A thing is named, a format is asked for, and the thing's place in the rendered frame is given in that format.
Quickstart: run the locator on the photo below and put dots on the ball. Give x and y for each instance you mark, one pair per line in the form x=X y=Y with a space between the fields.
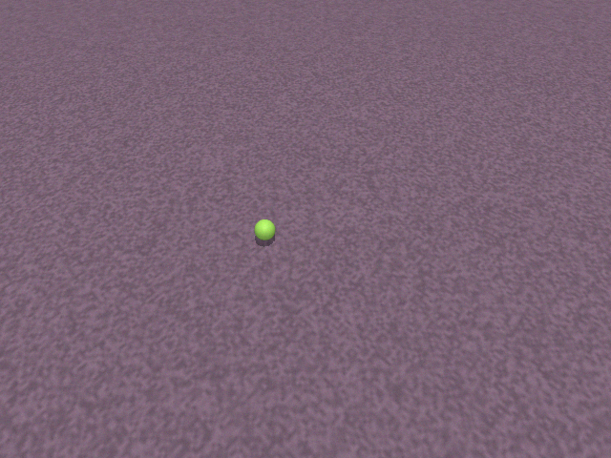
x=265 y=229

